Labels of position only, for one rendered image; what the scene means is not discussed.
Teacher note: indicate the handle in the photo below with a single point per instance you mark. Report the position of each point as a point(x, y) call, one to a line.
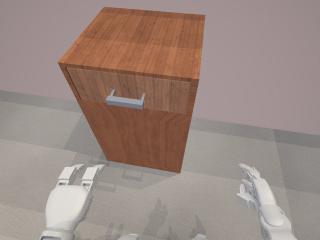
point(125, 102)

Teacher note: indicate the robot right forearm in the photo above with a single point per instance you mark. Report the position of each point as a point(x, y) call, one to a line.
point(274, 224)

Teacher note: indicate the right robot shin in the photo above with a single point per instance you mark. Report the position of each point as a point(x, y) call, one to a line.
point(201, 236)

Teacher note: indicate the cabinet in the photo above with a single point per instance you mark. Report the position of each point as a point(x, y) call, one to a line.
point(156, 44)

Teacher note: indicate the drawer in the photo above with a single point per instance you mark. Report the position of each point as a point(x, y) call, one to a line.
point(161, 94)

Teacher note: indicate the robot left hand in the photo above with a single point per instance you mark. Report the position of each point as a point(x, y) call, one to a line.
point(68, 204)

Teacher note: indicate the robot right hand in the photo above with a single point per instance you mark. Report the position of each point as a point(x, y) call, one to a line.
point(259, 190)

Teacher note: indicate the robot left forearm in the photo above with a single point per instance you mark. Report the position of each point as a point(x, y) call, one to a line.
point(57, 234)

